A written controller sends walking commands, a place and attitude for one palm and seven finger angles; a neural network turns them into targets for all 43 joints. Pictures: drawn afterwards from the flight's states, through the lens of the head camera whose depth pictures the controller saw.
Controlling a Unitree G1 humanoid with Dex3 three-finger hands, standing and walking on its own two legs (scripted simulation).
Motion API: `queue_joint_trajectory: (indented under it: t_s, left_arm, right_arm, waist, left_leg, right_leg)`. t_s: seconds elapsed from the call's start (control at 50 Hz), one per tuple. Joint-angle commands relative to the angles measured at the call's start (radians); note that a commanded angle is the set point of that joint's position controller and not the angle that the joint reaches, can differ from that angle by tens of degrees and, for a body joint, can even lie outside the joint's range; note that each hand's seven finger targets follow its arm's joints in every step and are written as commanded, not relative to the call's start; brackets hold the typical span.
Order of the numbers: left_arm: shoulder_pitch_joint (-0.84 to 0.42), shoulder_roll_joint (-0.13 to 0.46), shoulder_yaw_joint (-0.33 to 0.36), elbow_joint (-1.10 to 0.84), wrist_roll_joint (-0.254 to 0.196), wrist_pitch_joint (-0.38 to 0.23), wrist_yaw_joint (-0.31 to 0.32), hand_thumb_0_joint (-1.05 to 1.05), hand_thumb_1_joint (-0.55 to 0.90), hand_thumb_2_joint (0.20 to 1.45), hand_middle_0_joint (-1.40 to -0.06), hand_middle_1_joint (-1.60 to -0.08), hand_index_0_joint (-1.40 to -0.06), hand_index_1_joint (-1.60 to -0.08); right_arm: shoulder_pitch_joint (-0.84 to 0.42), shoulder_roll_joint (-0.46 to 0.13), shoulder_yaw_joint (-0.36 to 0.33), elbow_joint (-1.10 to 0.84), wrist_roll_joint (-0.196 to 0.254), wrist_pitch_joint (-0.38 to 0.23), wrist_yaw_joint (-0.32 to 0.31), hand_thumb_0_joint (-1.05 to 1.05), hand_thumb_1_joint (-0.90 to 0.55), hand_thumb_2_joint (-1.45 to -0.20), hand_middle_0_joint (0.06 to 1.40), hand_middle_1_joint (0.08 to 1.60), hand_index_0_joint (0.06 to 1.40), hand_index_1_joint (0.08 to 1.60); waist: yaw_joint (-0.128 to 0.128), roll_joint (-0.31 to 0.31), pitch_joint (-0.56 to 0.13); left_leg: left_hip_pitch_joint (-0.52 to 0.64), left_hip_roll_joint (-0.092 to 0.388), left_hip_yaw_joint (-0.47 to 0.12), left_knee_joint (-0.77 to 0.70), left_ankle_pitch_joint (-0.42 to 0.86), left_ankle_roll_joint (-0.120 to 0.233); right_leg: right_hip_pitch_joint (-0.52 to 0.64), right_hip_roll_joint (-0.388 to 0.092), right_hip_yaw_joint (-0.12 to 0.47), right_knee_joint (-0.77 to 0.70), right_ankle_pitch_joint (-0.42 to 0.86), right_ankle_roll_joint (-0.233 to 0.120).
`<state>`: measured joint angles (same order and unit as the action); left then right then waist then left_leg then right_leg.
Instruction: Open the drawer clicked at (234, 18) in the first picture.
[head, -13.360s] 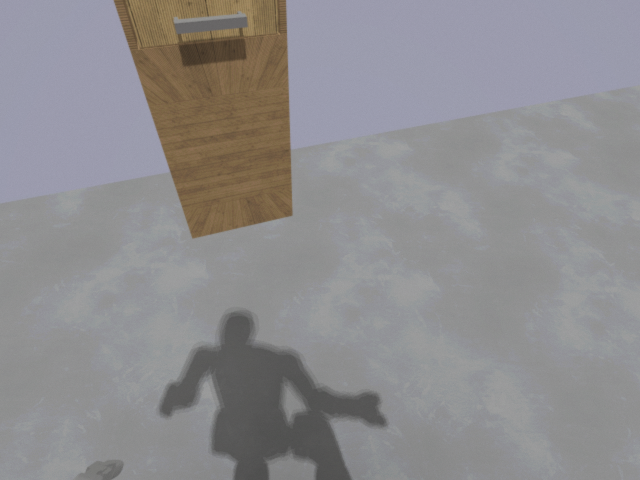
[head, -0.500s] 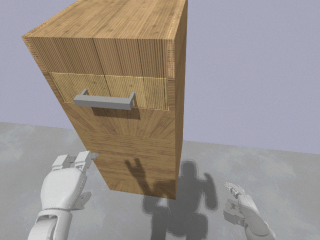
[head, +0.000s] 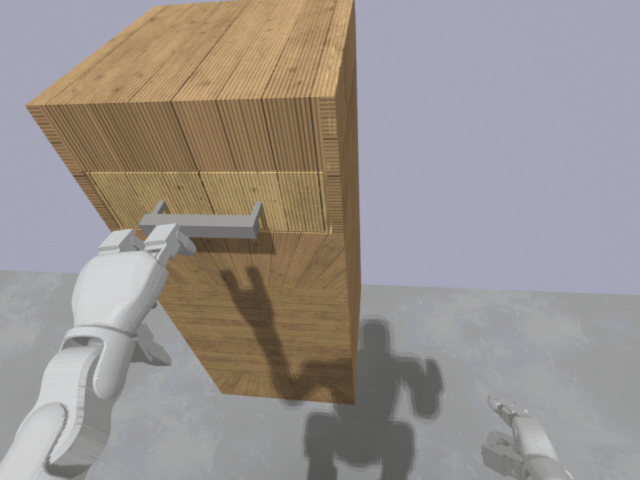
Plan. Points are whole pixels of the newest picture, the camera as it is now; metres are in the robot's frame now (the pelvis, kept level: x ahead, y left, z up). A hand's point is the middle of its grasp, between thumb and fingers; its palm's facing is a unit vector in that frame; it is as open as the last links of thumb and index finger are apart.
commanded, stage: raise the hand with hooked fingers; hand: left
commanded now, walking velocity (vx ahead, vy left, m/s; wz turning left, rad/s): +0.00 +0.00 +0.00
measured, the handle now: (204, 216) +0.47 +0.25 +0.07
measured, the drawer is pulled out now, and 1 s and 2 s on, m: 0.00 0.00 0.00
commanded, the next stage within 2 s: move the hooked fingers above the handle in 0.68 s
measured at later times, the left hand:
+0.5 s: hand (106, 258) +0.29 +0.27 +0.18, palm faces +0.07 -0.07 -0.99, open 13.9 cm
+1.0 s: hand (115, 264) +0.29 +0.27 +0.16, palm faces +0.07 -0.07 -0.99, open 13.8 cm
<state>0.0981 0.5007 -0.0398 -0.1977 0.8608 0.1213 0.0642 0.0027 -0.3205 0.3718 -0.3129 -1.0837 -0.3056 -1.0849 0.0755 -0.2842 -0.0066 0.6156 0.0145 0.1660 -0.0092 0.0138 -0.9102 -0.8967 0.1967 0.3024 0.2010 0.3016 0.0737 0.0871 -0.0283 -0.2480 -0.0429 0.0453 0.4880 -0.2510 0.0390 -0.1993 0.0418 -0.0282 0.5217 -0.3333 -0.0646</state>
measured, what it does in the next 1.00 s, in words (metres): stands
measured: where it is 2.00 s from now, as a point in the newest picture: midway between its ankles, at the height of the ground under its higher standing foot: outside the picture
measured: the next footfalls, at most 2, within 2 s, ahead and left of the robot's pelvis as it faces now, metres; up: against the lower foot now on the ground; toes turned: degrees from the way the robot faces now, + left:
none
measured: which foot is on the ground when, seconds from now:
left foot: down 0.00-1.00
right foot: down 0.00-1.00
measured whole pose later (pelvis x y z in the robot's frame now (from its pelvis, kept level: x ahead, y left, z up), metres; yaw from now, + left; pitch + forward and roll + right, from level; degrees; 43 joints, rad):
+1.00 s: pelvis -0.03 +0.02 +0.00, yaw +2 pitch -1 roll +0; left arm -0.28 0.58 -0.06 0.02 0.82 0.06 -0.14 0.00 -0.49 0.30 -0.33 -1.20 -0.32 -1.20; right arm 0.09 -0.26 0.05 0.62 0.04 0.14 0.00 0.01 -0.91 -0.90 0.20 0.30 0.20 0.30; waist 0.07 0.09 0.01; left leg -0.25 -0.07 0.02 0.43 -0.17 0.07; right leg -0.18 0.02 -0.06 0.45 -0.26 -0.04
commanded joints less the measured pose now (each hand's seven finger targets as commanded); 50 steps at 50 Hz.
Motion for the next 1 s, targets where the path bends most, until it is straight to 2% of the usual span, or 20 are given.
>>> queue_joint_trajectory:
  t_s: [0.0,0.12,0.16,0.22,0.26,0.32,0.38,0.44,0.52,0.54,0.6,0.62,0.68,0.72,0.78,0.82,0.86,0.92,0.94,0.98]
  left_arm:
    - [-0.341,0.249,0.165,-0.162,-0.003,0.009,-0.014,0.000,-0.500,0.300,-0.300,-1.200,-0.300,-1.200]
    - [-0.490,0.278,0.165,-0.112,-0.023,0.026,-0.098,0.000,-0.500,0.300,-0.300,-1.200,-0.300,-1.200]
    - [-0.552,0.292,0.160,-0.073,-0.018,0.030,-0.129,0.000,-0.500,0.300,-0.300,-1.200,-0.300,-1.200]
    - [-0.632,0.319,0.174,-0.061,-0.036,0.022,-0.158,0.000,-0.500,0.300,-0.300,-1.200,-0.300,-1.200]
    - [-0.710,0.347,0.176,-0.037,-0.025,0.013,-0.180,0.000,-0.500,0.300,-0.300,-1.200,-0.300,-1.200]
    - [-0.591,0.293,0.159,0.008,-0.057,0.006,-0.213,0.000,-0.500,0.300,-0.300,-1.200,-0.300,-1.200]
    - [-0.578,0.307,0.160,-0.030,-0.058,-0.011,-0.239,0.000,-0.500,0.300,-0.300,-1.200,-0.300,-1.200]
    - [-0.601,0.335,0.195,-0.097,-0.058,-0.051,-0.222,0.000,-0.500,0.300,-0.300,-1.200,-0.300,-1.200]
    - [-0.626,0.369,0.246,-0.121,-0.074,-0.090,-0.164,0.000,-0.500,0.300,-0.300,-1.200,-0.300,-1.200]
    - [-0.648,0.377,0.245,-0.119,-0.061,-0.094,-0.154,0.000,-0.500,0.300,-0.300,-1.200,-0.300,-1.200]
    - [-0.649,0.370,0.246,-0.092,-0.063,-0.090,-0.124,0.000,-0.500,0.300,-0.300,-1.200,-0.300,-1.200]
    - [-0.631,0.351,0.240,-0.079,-0.078,-0.080,-0.117,0.000,-0.500,0.300,-0.300,-1.200,-0.300,-1.200]
    - [-0.626,0.329,0.197,-0.059,-0.061,-0.049,-0.130,0.000,-0.500,0.300,-0.300,-1.200,-0.300,-1.200]
    - [-0.608,0.294,0.168,-0.052,-0.068,-0.033,-0.141,0.000,-0.500,0.300,-0.300,-1.200,-0.300,-1.200]
    - [-0.648,0.291,0.132,-0.047,-0.046,-0.026,-0.165,0.000,-0.500,0.300,-0.300,-1.200,-0.300,-1.200]
    - [-0.647,0.324,0.171,-0.020,-0.050,-0.033,-0.166,0.000,-0.500,0.300,-0.300,-1.200,-0.300,-1.200]
    - [-0.715,0.323,0.154,0.013,-0.033,-0.045,-0.168,0.000,-0.500,0.300,-0.300,-1.200,-0.300,-1.200]
    - [-0.762,0.333,0.167,0.018,-0.042,-0.069,-0.154,0.000,-0.500,0.300,-0.300,-1.200,-0.300,-1.200]
    - [-0.779,0.351,0.176,0.045,-0.030,-0.073,-0.152,0.000,-0.500,0.300,-0.300,-1.200,-0.300,-1.200]
    - [-0.800,0.339,0.161,0.088,-0.022,-0.076,-0.144,0.000,-0.500,0.300,-0.300,-1.200,-0.300,-1.200]
  right_arm:
    - [-0.174,-0.068,-0.004,-0.173,0.010,-0.047,-0.001,0.000,-0.900,-0.900,0.200,0.300,0.200,0.300]
    - [-0.175,-0.074,0.009,-0.172,0.017,-0.039,0.006,0.000,-0.900,-0.900,0.200,0.300,0.200,0.300]
    - [-0.170,-0.074,0.012,-0.165,0.018,-0.039,0.007,0.000,-0.900,-0.900,0.200,0.300,0.200,0.300]
    - [-0.170,-0.081,0.017,-0.173,0.022,-0.040,0.006,0.000,-0.900,-0.900,0.200,0.300,0.200,0.300]
    - [-0.162,-0.081,0.016,-0.162,0.023,-0.047,0.007,0.000,-0.900,-0.900,0.200,0.300,0.200,0.300]
    - [-0.147,-0.086,0.012,-0.178,0.028,-0.043,0.016,0.000,-0.900,-0.900,0.200,0.300,0.200,0.300]
    - [-0.141,-0.092,0.012,-0.189,0.024,-0.044,0.026,0.000,-0.900,-0.900,0.200,0.300,0.200,0.300]
    - [-0.130,-0.087,0.011,-0.193,0.020,-0.061,0.031,0.000,-0.900,-0.900,0.200,0.300,0.200,0.300]
    - [-0.117,-0.095,0.000,-0.176,0.021,-0.073,0.025,0.000,-0.900,-0.900,0.200,0.300,0.200,0.300]
    - [-0.112,-0.085,0.003,-0.166,0.019,-0.082,0.029,0.000,-0.900,-0.900,0.200,0.300,0.200,0.300]
    - [-0.112,-0.090,-0.005,-0.153,0.022,-0.085,0.028,0.000,-0.900,-0.900,0.200,0.300,0.200,0.300]
    - [-0.118,-0.096,-0.005,-0.156,0.028,-0.083,0.027,0.000,-0.900,-0.900,0.200,0.300,0.200,0.300]
    - [-0.119,-0.096,-0.004,-0.153,0.028,-0.081,0.028,0.000,-0.900,-0.900,0.200,0.300,0.200,0.300]
    - [-0.129,-0.098,-0.002,-0.163,0.033,-0.078,0.025,0.000,-0.900,-0.900,0.200,0.300,0.200,0.300]
    - [-0.128,-0.096,0.004,-0.158,0.029,-0.075,0.021,0.000,-0.900,-0.900,0.200,0.300,0.200,0.300]
    - [-0.125,-0.101,0.005,-0.160,0.030,-0.077,0.013,0.000,-0.900,-0.900,0.200,0.300,0.200,0.300]
    - [-0.113,-0.094,0.011,-0.146,0.025,-0.077,0.008,0.000,-0.900,-0.900,0.200,0.300,0.200,0.300]
    - [-0.114,-0.095,0.008,-0.150,0.027,-0.077,0.001,0.000,-0.900,-0.900,0.200,0.300,0.200,0.300]
    - [-0.102,-0.088,0.012,-0.141,0.023,-0.080,0.000,0.000,-0.900,-0.900,0.200,0.300,0.200,0.300]
    - [-0.096,-0.092,0.010,-0.135,0.023,-0.072,-0.005,0.000,-0.900,-0.900,0.200,0.300,0.200,0.300]
  waist:
    - [0.012,-0.049,-0.188]
    - [0.001,-0.025,-0.200]
    - [-0.003,-0.060,-0.184]
    - [-0.007,-0.014,-0.193]
    - [-0.006,-0.041,-0.205]
    - [-0.002,-0.038,-0.185]
    - [0.006,-0.076,-0.172]
    - [0.013,-0.043,-0.229]
    - [0.006,0.021,-0.208]
    - [0.019,0.017,-0.233]
    - [0.019,0.005,-0.221]
    - [0.009,0.024,-0.204]
    - [0.010,-0.026,-0.210]
    - [-0.002,-0.009,-0.186]
    - [-0.008,-0.046,-0.182]
    - [-0.010,-0.046,-0.175]
    - [-0.013,-0.070,-0.170]
    - [-0.017,-0.012,-0.192]
    - [-0.006,-0.021,-0.225]
    - [-0.015,-0.034,-0.200]
  left_leg:
    - [0.107,0.000,-0.049,-0.057,0.316,0.009]
    - [0.139,0.010,-0.065,-0.076,0.327,-0.001]
    - [0.136,0.015,-0.070,-0.087,0.303,-0.002]
    - [0.149,0.016,-0.080,-0.093,0.292,-0.005]
    - [0.151,0.019,-0.086,-0.099,0.286,-0.005]
    - [0.154,0.024,-0.094,-0.102,0.300,-0.009]
    - [0.137,0.026,-0.085,-0.116,0.277,-0.004]
    - [0.160,0.026,-0.099,-0.110,0.298,-0.004]
    - [0.178,0.034,-0.118,-0.113,0.275,-0.008]
    - [0.171,0.032,-0.121,-0.122,0.274,-0.014]
    - [0.166,0.034,-0.118,-0.128,0.250,-0.016]
    - [0.167,0.034,-0.121,-0.123,0.241,-0.016]
    - [0.155,0.032,-0.109,-0.129,0.233,-0.017]
    - [0.159,0.031,-0.114,-0.126,0.214,-0.013]
    - [0.143,0.029,-0.104,-0.134,0.175,-0.010]
    - [0.141,0.027,-0.106,-0.124,0.167,-0.003]
    - [0.124,0.025,-0.103,-0.129,0.164,-0.005]
    - [0.149,0.022,-0.105,-0.118,0.160,-0.002]
    - [0.143,0.017,-0.101,-0.117,0.183,-0.004]
    - [0.132,0.019,-0.096,-0.117,0.186,-0.005]
  right_leg:
    - [0.088,-0.042,0.075,-0.092,0.404,0.040]
    - [0.093,-0.036,0.053,-0.110,0.349,0.028]
    - [0.076,-0.034,0.043,-0.119,0.316,0.031]
    - [0.076,-0.035,0.038,-0.125,0.280,0.022]
    - [0.066,-0.035,0.031,-0.127,0.263,0.025]
    - [0.061,-0.035,0.021,-0.130,0.254,0.020]
    - [0.057,-0.035,0.020,-0.137,0.242,0.026]
    - [0.067,-0.035,0.019,-0.128,0.229,0.023]
    - [0.027,-0.024,0.018,-0.140,0.183,0.019]
    - [0.046,-0.032,0.015,-0.134,0.175,0.017]
    - [0.031,-0.029,0.016,-0.138,0.162,0.019]
    - [0.019,-0.023,0.016,-0.142,0.155,0.017]
    - [0.031,-0.030,0.016,-0.140,0.161,0.021]
    - [0.011,-0.025,0.017,-0.146,0.152,0.021]
    - [0.013,-0.031,0.017,-0.148,0.128,0.024]
    - [0.008,-0.024,0.021,-0.154,0.125,0.023]
    - [0.010,-0.032,0.016,-0.153,0.120,0.023]
    - [0.002,-0.025,0.020,-0.156,0.119,0.020]
    - [0.029,-0.033,0.021,-0.149,0.132,0.019]
    - [0.013,-0.031,0.018,-0.151,0.139,0.021]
